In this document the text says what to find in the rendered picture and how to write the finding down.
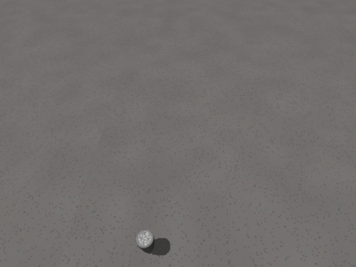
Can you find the cup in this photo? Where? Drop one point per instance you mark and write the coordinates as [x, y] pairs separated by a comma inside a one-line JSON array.
[[145, 240]]

